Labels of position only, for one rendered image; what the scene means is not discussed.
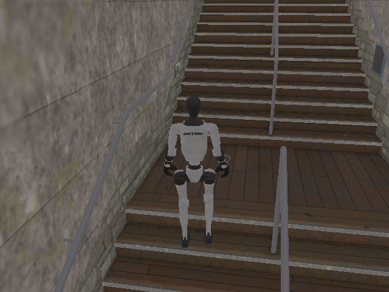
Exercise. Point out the left robot forearm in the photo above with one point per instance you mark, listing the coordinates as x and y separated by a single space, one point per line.
168 160

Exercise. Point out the robot shin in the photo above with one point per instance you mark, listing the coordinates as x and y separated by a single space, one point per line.
183 216
209 215

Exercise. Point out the left robot upper arm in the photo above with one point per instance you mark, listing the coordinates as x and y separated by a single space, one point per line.
174 129

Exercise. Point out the right robot upper arm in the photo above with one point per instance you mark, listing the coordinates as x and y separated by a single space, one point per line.
213 129

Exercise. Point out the robot left shin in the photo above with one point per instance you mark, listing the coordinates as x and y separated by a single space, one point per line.
183 216

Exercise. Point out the right robot hand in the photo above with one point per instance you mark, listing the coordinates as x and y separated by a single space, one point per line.
226 170

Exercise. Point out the right robot forearm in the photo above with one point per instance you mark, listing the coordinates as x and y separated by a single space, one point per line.
222 160

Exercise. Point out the robot right shin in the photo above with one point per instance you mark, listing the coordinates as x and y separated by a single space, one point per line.
209 215

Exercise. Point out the left robot hand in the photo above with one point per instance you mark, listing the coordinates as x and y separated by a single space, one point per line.
172 167

